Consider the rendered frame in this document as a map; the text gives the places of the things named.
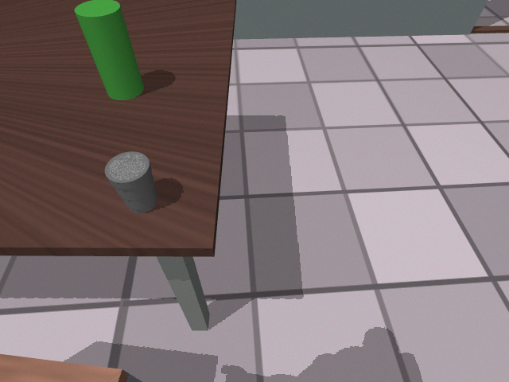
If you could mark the chair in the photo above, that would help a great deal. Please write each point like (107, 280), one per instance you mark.
(26, 369)

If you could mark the table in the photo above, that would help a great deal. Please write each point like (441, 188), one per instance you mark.
(59, 129)

